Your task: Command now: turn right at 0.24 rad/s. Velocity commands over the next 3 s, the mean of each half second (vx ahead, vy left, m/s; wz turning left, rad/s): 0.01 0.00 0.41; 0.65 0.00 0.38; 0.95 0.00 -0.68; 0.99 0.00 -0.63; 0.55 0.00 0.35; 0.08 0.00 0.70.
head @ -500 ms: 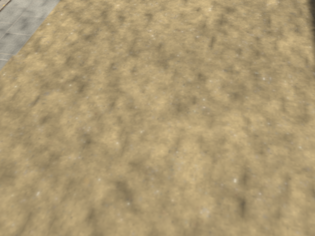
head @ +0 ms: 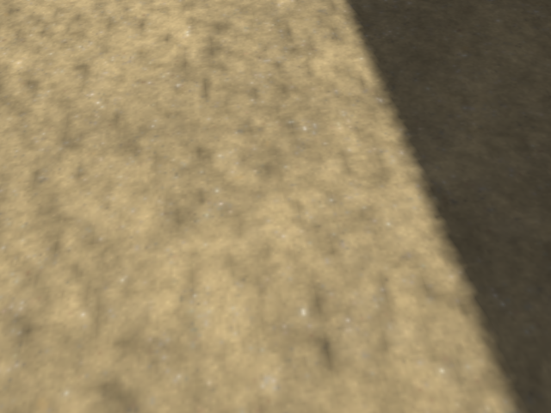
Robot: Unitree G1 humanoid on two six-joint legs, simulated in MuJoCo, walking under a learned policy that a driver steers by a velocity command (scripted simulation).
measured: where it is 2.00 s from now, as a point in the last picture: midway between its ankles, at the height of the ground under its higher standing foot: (166, 256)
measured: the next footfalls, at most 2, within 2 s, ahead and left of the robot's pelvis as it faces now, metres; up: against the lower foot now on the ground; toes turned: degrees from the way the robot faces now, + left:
left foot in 0.10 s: +0.06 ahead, +0.15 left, +0.00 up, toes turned -2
right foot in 0.42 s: +0.08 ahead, -0.09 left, +0.00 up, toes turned +21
